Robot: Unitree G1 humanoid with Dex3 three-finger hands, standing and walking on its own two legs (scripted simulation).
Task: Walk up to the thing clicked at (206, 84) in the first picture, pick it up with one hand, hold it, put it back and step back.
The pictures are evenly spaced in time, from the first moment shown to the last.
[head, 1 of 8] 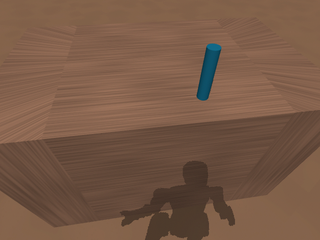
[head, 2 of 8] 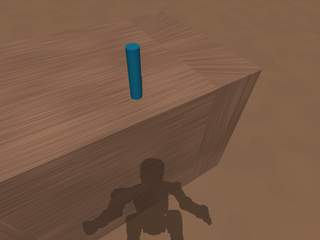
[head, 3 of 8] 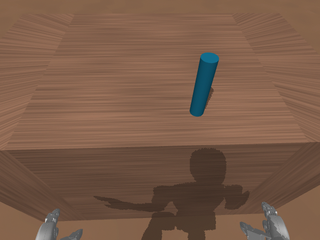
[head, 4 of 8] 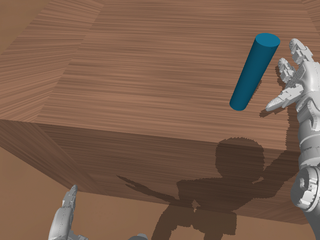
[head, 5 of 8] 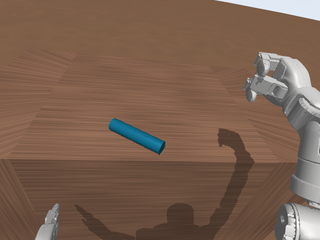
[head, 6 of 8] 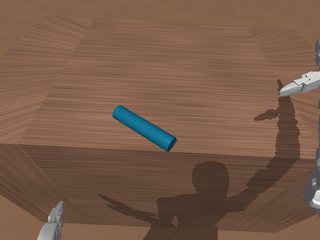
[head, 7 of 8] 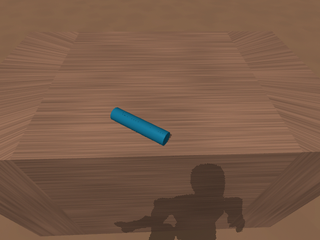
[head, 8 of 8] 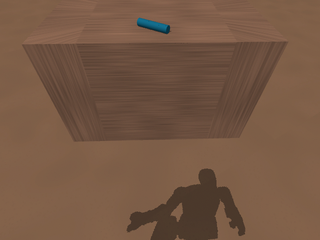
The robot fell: no
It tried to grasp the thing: yes
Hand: right
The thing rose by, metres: 0.00
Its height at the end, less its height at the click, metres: -0.07
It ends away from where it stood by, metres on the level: 0.14
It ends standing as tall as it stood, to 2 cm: no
